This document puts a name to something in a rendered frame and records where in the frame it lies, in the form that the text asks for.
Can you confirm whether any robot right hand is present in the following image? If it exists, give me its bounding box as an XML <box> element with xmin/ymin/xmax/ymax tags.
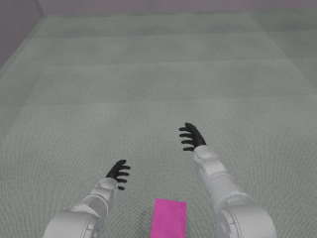
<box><xmin>178</xmin><ymin>122</ymin><xmax>206</xmax><ymax>152</ymax></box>

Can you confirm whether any carton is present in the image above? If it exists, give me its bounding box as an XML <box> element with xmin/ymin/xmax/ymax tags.
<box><xmin>151</xmin><ymin>198</ymin><xmax>187</xmax><ymax>238</ymax></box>

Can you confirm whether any robot left hand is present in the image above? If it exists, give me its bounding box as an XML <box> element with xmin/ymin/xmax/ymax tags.
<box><xmin>106</xmin><ymin>160</ymin><xmax>130</xmax><ymax>190</ymax></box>

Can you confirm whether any robot left upper arm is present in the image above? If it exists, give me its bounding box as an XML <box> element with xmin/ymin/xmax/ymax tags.
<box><xmin>45</xmin><ymin>210</ymin><xmax>101</xmax><ymax>238</ymax></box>

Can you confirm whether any right robot forearm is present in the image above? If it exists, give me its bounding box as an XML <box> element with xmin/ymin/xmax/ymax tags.
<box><xmin>193</xmin><ymin>145</ymin><xmax>277</xmax><ymax>238</ymax></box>

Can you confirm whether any robot right upper arm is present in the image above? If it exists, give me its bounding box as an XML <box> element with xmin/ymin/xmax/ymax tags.
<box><xmin>216</xmin><ymin>204</ymin><xmax>276</xmax><ymax>238</ymax></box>

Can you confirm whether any left robot forearm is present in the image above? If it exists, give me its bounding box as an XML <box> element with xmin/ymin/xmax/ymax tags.
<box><xmin>43</xmin><ymin>178</ymin><xmax>119</xmax><ymax>238</ymax></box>

